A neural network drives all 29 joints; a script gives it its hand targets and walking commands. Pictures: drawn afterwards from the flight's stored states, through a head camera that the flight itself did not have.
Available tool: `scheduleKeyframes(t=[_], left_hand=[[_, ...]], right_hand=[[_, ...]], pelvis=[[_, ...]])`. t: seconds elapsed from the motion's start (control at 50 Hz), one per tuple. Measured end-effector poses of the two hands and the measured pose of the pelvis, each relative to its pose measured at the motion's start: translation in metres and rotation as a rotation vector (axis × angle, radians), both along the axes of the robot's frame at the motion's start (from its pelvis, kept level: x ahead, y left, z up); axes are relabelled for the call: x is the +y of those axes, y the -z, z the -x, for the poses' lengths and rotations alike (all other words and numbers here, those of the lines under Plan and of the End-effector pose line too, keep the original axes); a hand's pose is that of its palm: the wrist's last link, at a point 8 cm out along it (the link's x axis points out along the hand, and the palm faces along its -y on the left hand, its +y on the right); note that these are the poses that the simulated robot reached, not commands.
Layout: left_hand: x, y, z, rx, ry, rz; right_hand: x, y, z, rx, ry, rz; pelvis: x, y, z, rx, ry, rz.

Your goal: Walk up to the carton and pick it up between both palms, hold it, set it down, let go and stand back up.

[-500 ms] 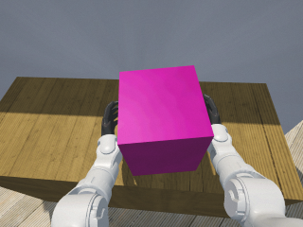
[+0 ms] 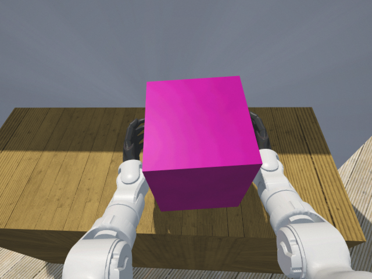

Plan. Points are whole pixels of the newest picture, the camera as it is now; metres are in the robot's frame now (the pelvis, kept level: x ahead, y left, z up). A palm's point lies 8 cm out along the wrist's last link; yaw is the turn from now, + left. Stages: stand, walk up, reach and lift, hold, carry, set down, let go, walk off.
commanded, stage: reach and lift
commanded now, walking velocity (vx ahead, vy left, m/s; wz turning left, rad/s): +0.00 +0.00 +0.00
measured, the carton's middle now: (196, 149) +0.41 +0.01 +0.02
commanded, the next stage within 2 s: none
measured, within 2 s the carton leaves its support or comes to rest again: neither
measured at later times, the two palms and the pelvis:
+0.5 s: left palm (133, 153) +0.35 +0.14 +0.09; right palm (276, 142) +0.39 -0.15 +0.09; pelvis -0.02 -0.02 +0.01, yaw +0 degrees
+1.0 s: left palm (121, 137) +0.35 +0.14 +0.15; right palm (284, 133) +0.37 -0.15 +0.14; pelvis -0.02 -0.03 +0.01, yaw +0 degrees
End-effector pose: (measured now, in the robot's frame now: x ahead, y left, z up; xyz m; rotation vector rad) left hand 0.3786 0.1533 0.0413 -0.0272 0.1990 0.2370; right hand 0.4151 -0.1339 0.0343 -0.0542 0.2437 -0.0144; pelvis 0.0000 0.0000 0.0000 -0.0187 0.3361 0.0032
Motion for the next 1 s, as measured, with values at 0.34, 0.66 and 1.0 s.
scheduleKeyframes(t=[0.34,0.66,1.0], left_hand=[[-0.01,-0.03,0.018,-0.005,0.008,0.008],[-0.013,-0.067,0.028,0.01,0.03,-0.012],[-0.011,-0.111,0.033,0.03,0.068,-0.061]], right_hand=[[-0.01,-0.038,0.018,-0.011,-0.003,0.038],[-0.014,-0.075,0.035,0.003,0.021,0.017],[-0.013,-0.109,0.048,0.018,0.047,0.003]], pelvis=[[-0.015,-0.005,0.011,-0.101,-0.001,-0.02],[-0.027,-0.008,0.02,-0.189,-0.001,-0.036],[-0.03,-0.012,0.025,-0.291,-0.001,-0.039]])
